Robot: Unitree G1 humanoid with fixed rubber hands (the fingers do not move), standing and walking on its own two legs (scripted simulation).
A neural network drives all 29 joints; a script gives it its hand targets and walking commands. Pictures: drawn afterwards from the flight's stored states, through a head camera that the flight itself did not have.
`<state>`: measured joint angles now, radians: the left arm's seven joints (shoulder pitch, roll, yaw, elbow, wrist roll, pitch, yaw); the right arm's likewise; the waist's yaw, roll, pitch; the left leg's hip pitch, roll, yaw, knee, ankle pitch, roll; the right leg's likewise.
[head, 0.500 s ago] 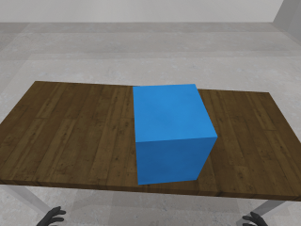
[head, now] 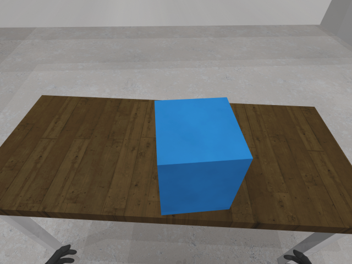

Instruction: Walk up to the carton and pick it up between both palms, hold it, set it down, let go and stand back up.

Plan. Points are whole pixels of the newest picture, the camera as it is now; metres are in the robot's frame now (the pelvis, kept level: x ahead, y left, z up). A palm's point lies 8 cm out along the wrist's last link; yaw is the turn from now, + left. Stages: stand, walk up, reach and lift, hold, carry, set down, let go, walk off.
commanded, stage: stand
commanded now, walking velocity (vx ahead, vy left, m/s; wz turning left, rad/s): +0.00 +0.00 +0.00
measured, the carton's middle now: (193, 157) +0.41 -0.01 -0.01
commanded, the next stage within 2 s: none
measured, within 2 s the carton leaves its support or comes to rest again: neither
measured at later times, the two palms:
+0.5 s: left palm out of the picture +0.10 +0.30 -0.08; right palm out of the picture +0.12 -0.28 -0.09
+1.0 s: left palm out of the picture +0.10 +0.30 -0.08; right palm out of the picture +0.11 -0.28 -0.10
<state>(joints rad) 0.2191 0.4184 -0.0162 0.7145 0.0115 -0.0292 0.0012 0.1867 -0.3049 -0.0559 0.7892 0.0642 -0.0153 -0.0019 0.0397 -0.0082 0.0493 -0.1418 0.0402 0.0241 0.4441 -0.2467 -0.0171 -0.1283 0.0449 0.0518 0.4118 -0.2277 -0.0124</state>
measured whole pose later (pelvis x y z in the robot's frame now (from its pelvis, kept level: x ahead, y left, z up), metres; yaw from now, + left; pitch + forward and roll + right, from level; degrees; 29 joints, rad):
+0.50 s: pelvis -0.01 +0.00 +0.00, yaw +0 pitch -3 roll +0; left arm 0.22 0.41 -0.02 0.73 0.01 -0.03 0.00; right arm 0.19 -0.31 -0.05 0.82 0.06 -0.02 0.00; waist 0.04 0.00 0.05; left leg -0.14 0.04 0.02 0.43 -0.23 -0.02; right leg -0.14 0.04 0.05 0.41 -0.22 -0.02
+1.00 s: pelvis -0.01 +0.00 +0.00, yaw +0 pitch -3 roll +0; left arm 0.22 0.41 -0.02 0.74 0.01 -0.03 0.00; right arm 0.19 -0.31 -0.05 0.84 0.06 -0.02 0.00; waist 0.04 0.01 0.05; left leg -0.14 0.04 0.02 0.42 -0.22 -0.02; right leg -0.14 0.04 0.05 0.41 -0.22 -0.02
